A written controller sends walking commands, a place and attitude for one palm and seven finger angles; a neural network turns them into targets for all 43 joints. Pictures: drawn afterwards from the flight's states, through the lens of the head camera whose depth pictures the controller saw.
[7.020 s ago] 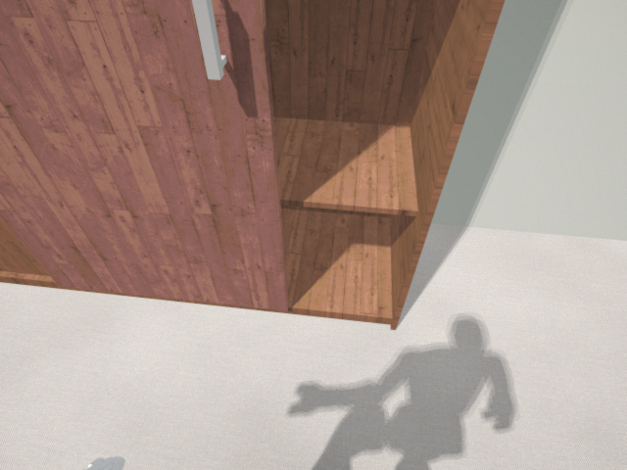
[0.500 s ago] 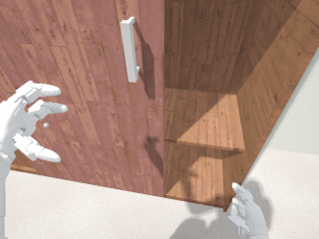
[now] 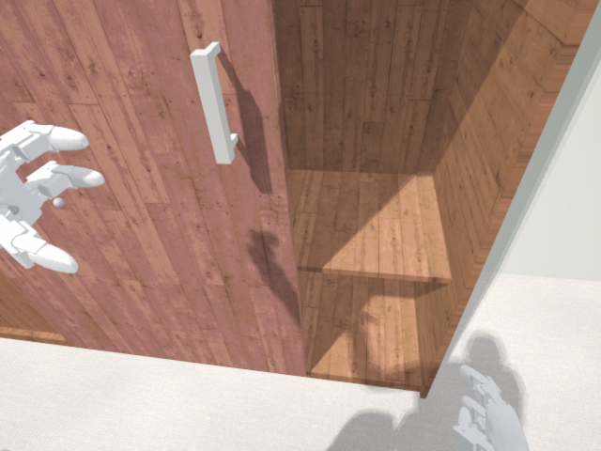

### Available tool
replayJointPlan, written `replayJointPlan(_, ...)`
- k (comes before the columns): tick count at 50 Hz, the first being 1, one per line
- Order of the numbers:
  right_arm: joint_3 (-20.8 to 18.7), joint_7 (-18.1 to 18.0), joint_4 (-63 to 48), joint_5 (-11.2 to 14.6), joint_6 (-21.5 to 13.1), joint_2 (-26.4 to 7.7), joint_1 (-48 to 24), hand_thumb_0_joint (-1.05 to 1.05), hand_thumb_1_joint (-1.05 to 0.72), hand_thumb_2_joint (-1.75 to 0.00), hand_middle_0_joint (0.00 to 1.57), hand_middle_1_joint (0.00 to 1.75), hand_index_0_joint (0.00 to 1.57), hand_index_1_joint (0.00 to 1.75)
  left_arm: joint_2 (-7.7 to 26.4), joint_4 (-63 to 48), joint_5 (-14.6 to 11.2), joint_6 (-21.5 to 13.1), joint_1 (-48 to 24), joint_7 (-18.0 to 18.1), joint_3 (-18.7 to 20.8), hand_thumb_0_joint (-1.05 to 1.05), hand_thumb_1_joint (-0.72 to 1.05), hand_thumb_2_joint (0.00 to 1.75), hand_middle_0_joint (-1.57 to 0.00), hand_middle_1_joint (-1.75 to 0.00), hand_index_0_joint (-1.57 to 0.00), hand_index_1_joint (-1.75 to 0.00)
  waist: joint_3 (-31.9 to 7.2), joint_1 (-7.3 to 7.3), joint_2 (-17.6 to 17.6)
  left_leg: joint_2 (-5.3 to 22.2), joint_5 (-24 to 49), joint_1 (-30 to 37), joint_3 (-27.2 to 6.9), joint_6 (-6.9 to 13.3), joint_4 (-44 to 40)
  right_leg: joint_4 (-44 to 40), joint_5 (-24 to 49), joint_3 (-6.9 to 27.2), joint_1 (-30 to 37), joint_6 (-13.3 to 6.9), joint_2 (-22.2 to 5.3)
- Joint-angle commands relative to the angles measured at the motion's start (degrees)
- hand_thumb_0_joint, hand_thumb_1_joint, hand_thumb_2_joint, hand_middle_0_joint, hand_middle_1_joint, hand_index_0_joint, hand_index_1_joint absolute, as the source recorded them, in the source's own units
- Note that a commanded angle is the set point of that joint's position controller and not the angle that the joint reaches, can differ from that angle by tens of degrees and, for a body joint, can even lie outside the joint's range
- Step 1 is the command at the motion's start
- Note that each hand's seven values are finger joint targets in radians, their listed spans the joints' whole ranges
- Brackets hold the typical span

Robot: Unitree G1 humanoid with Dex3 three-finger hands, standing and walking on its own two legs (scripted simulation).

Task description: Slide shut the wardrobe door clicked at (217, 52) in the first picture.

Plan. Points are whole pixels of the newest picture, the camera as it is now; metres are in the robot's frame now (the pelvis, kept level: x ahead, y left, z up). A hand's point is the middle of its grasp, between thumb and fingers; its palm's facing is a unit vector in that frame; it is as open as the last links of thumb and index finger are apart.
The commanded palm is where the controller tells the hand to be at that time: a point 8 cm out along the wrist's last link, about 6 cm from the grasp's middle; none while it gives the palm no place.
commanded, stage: raise the hand with hooked fingers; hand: left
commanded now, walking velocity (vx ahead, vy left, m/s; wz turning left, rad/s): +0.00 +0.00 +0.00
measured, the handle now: (219, 104) +0.52 +0.17 +0.25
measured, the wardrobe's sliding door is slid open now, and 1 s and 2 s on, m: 0.38 0.38 0.38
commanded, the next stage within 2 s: move the hooked fingers beside the handle in 0.24 s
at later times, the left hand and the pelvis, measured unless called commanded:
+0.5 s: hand (75, 186) +0.30 +0.27 +0.26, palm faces +0.03 -0.99 -0.16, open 14.0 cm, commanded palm +0.27 +0.31 +0.27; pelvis +0.02 -0.01 +0.00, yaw +1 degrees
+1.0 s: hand (116, 158) +0.37 +0.26 +0.25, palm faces +0.00 -0.99 -0.11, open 14.0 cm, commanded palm +0.34 +0.30 +0.26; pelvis +0.02 +0.00 +0.00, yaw +0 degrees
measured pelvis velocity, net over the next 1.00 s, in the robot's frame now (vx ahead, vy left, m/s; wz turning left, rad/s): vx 0.02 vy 0.00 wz -0.01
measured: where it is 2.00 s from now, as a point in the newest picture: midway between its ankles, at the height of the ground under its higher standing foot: outside the picture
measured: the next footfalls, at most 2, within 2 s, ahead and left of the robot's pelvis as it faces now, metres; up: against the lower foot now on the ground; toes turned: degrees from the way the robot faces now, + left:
none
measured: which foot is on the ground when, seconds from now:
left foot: down 0.00-1.00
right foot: down 0.00-1.00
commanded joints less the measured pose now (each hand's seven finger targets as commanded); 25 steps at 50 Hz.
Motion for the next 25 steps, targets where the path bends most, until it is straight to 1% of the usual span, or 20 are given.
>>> replayJointPlan(1,-2.14,-0.66,-10.70,-0.45,-4.63,-5.04,-10.75,0.00,-0.90,-0.90,0.20,0.30,0.20,0.30,19.99,-14.27,-1.87,-5.14,-18.68,1.90,8.87,0.00,-0.50,0.30,-0.30,-1.20,-0.30,-1.20,-10.75,0.90,1.06,-2.51,6.61,13.24,-1.15,3.03,-1.42,-5.44,13.90,0.97,-7.56,-0.14,1.09)
replayJointPlan(2,-2.21,-0.75,-10.54,-0.40,-4.68,-4.99,-10.69,0.00,-0.90,-0.90,0.20,0.30,0.20,0.30,19.26,-14.17,-1.86,-5.24,-18.85,2.03,8.40,0.00,-0.50,0.30,-0.30,-1.20,-0.30,-1.20,-10.09,0.62,0.79,-2.40,7.24,13.37,-0.96,3.04,-1.32,-5.21,14.97,0.77,-7.69,0.00,1.13)
replayJointPlan(3,-2.31,-0.78,-10.45,-0.47,-4.68,-5.17,-10.43,0.00,-0.90,-0.90,0.20,0.30,0.20,0.30,19.64,-13.38,-1.81,-5.08,-18.29,2.02,8.89,0.00,-0.50,0.30,-0.30,-1.20,-0.30,-1.20,-10.32,0.84,1.34,-2.53,7.50,13.22,-0.93,2.99,-1.22,-4.97,15.68,0.80,-7.49,0.01,1.05)
replayJointPlan(4,-2.20,-0.80,-9.85,-0.46,-4.41,-5.00,-10.07,0.00,-0.90,-0.90,0.20,0.30,0.20,0.30,19.18,-12.11,-1.89,-4.86,-17.58,2.16,8.33,0.00,-0.50,0.30,-0.30,-1.20,-0.30,-1.20,-8.98,0.89,0.46,-2.48,7.17,12.00,-0.80,2.86,-1.09,-5.41,15.26,0.85,-7.24,-0.05,0.92)
replayJointPlan(5,-2.19,-0.75,-10.05,-0.26,-4.63,-5.13,-10.55,0.00,-0.90,-0.90,0.20,0.30,0.20,0.30,18.54,-12.14,-1.70,-4.66,-18.66,2.06,7.60,0.00,-0.50,0.30,-0.30,-1.20,-0.30,-1.20,-7.67,0.56,1.66,-2.51,6.70,12.01,-0.76,2.89,-1.16,-5.53,15.29,1.01,-8.31,0.09,0.99)
replayJointPlan(8,-2.29,-0.91,-10.30,-0.07,-4.55,-5.18,-10.42,0.00,-0.90,-0.90,0.20,0.30,0.20,0.30,17.84,-12.01,-1.30,-3.68,-19.63,1.49,5.97,0.00,-0.50,0.30,-0.30,-1.20,-0.30,-1.20,-8.88,0.23,1.46,-2.57,7.53,13.06,-0.81,3.01,-1.05,-4.95,16.49,0.90,-8.32,0.21,1.00)
replayJointPlan(9,-2.17,-0.94,-10.01,-0.18,-4.30,-5.02,-10.23,0.00,-0.90,-0.90,0.20,0.30,0.20,0.30,17.78,-12.16,-1.41,-3.75,-19.10,1.63,5.78,0.00,-0.50,0.30,-0.30,-1.20,-0.30,-1.20,-8.72,0.38,0.27,-2.60,7.77,12.34,-0.77,2.93,-0.79,-5.09,16.64,0.84,-7.59,0.12,0.85)
replayJointPlan(10,-2.16,-0.86,-10.28,-0.05,-4.43,-5.15,-10.48,0.00,-0.90,-0.90,0.20,0.30,0.20,0.30,17.97,-11.81,-1.32,-3.52,-19.12,1.45,6.16,0.00,-0.50,0.30,-0.30,-1.20,-0.30,-1.20,-9.04,0.36,0.45,-2.73,8.32,12.86,-0.85,3.10,-0.65,-4.95,17.89,0.97,-7.96,0.23,1.03)
replayJointPlan(11,-2.22,-0.93,-10.46,-0.10,-4.32,-5.15,-10.52,0.00,-0.90,-0.90,0.20,0.30,0.20,0.30,18.13,-12.83,-1.20,-3.47,-19.56,1.26,5.96,0.00,-0.50,0.30,-0.30,-1.20,-0.30,-1.20,-10.36,0.37,0.34,-2.75,9.12,13.67,-0.85,3.16,-0.60,-4.50,18.77,0.77,-7.46,0.23,1.06)
replayJointPlan(12,-2.16,-0.92,-10.52,-0.05,-4.23,-5.07,-10.55,0.00,-0.90,-0.90,0.20,0.30,0.20,0.30,18.11,-12.30,-1.22,-3.39,-19.49,1.02,5.96,0.00,-0.50,0.30,-0.30,-1.20,-0.30,-1.20,-10.35,0.30,-0.39,-2.80,9.25,13.87,-0.84,3.21,-0.53,-4.50,19.07,0.63,-7.70,0.33,1.14)
replayJointPlan(13,-2.16,-0.89,-10.47,-0.11,-4.18,-5.04,-10.65,0.00,-0.90,-0.90,0.20,0.30,0.20,0.30,18.12,-11.63,-1.43,-3.27,-19.19,0.76,6.33,0.00,-0.50,0.30,-0.30,-1.20,-0.30,-1.20,-10.20,0.34,0.03,-2.84,9.44,14.02,-0.88,3.22,-0.43,-4.39,19.63,0.75,-7.80,0.33,1.08)
replayJointPlan(15,-2.11,-0.81,-10.05,-0.16,-3.76,-5.25,-10.51,0.00,-0.90,-0.90,0.20,0.30,0.20,0.30,18.21,-8.90,-1.88,-3.01,-17.35,0.72,7.08,0.00,-0.50,0.30,-0.30,-1.20,-0.30,-1.20,-8.88,0.45,-1.88,-2.87,8.77,12.41,-0.74,3.18,-0.09,-4.87,19.82,1.01,-8.00,0.60,0.93)
replayJointPlan(16,-2.19,-0.78,-10.13,-0.14,-3.71,-5.26,-10.69,0.00,-0.90,-0.90,0.20,0.30,0.20,0.30,18.31,-9.79,-1.92,-3.14,-18.19,0.58,6.97,0.00,-0.50,0.30,-0.30,-1.20,-0.30,-1.20,-9.70,0.33,-3.14,-2.80,9.15,12.78,-0.72,3.28,-0.08,-4.58,20.46,0.96,-7.56,0.81,0.88)
replayJointPlan(17,-2.10,-0.77,-10.23,-0.11,-3.62,-5.19,-10.85,0.00,-0.90,-0.90,0.20,0.30,0.20,0.30,18.46,-9.10,-1.92,-2.92,-18.42,0.47,6.94,0.00,-0.50,0.30,-0.30,-1.20,-0.30,-1.20,-9.15,0.43,-2.26,-2.88,9.06,12.63,-0.81,3.27,-0.10,-4.51,20.32,0.95,-8.07,0.70,0.88)
replayJointPlan(18,-2.13,-0.78,-10.01,-0.13,-3.49,-5.36,-10.64,0.00,-0.90,-0.90,0.20,0.30,0.20,0.30,18.29,-8.35,-1.66,-2.91,-20.09,0.46,6.27,0.00,-0.50,0.30,-0.30,-1.20,-0.30,-1.20,-9.24,0.09,-2.50,-2.89,9.47,12.83,-0.92,3.24,-0.22,-4.22,20.47,0.54,-8.12,0.63,1.02)
replayJointPlan(20,-2.17,-0.77,-9.91,-0.16,-3.38,-5.12,-10.63,0.00,-0.90,-0.90,0.20,0.30,0.20,0.30,17.08,-7.65,-1.55,-3.14,-21.32,0.80,5.00,0.00,-0.50,0.30,-0.30,-1.20,-0.30,-1.20,-8.69,-0.06,-2.00,-2.99,8.98,12.86,-0.93,3.19,0.03,-4.54,20.05,0.85,-8.78,0.58,0.93)
replayJointPlan(21,-2.25,-0.89,-9.73,-0.12,-3.30,-5.28,-10.51,0.00,-0.90,-0.90,0.20,0.30,0.20,0.30,17.69,-7.75,-1.13,-3.29,-22.87,0.94,4.84,0.00,-0.50,0.30,-0.30,-1.20,-0.30,-1.20,-9.42,-0.26,-1.17,-2.96,9.41,13.44,-0.88,3.24,-0.01,-4.40,20.26,0.82,-8.52,0.49,0.92)
replayJointPlan(23,-2.21,-1.04,-9.90,-0.05,-3.27,-4.88,-10.55,0.00,-0.90,-0.90,0.20,0.30,0.20,0.30,15.43,-8.23,-0.55,-3.70,-25.95,1.03,1.87,0.00,-0.50,0.30,-0.30,-1.20,-0.30,-1.20,-10.00,-0.89,-0.48,-2.98,9.31,14.71,-1.00,3.22,-0.14,-4.24,19.67,0.58,-9.14,0.35,1.00)
replayJointPlan(24,-2.04,-1.14,-9.26,-0.24,-2.93,-4.66,-10.20,0.00,-0.90,-0.90,0.20,0.30,0.20,0.30,14.89,-7.35,-0.57,-4.00,-26.34,1.47,1.00,0.00,-0.50,0.30,-0.30,-1.20,-0.30,-1.20,-8.79,-1.02,-1.66,-2.92,8.31,13.62,-1.02,3.19,-0.02,-4.75,18.59,0.77,-9.14,0.31,0.76)
replayJointPlan(25,-2.21,-1.22,-9.07,-0.18,-2.94,-5.15,-10.05,0.00,-0.90,-0.90,0.20,0.30,0.20,0.30,16.50,-5.75,-0.14,-4.09,-27.36,1.77,2.35,0.00,-0.50,0.30,-0.30,-1.20,-0.30,-1.20,-8.86,-0.99,-0.86,-3.00,7.90,13.69,-1.14,3.20,-0.16,-4.82,18.31,0.89,-9.42,0.29,0.95)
